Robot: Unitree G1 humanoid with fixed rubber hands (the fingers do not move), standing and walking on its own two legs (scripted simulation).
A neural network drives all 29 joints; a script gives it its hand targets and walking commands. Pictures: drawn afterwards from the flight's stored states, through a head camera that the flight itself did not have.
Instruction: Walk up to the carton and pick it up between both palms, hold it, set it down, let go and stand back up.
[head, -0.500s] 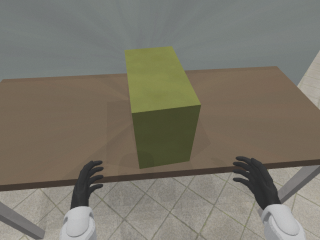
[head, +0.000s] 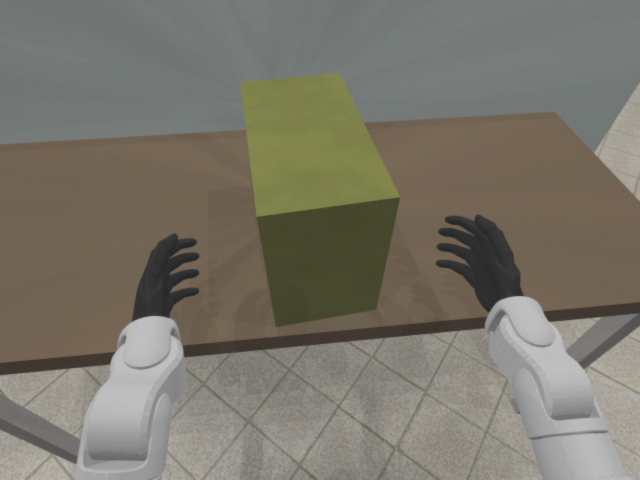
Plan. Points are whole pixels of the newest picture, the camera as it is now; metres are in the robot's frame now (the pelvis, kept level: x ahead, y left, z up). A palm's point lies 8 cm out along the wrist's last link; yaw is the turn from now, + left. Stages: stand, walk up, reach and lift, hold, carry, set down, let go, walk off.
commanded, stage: reach and lift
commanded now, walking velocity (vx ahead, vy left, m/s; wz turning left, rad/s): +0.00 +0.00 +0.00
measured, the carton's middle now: (308, 196) +0.52 +0.02 +0.05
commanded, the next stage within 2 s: none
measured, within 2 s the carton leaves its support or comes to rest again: neither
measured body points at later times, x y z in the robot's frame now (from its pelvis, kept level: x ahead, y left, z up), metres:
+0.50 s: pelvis +0.00 +0.00 +0.00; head +0.00 +0.00 +0.45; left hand +0.34 +0.18 +0.16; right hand +0.39 -0.19 +0.15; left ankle +0.01 +0.15 -0.74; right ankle +0.01 -0.10 -0.74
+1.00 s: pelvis +0.00 +0.00 +0.00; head +0.01 -0.01 +0.45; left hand +0.42 +0.16 +0.20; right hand +0.45 -0.17 +0.20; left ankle +0.01 +0.15 -0.74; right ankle +0.01 -0.10 -0.74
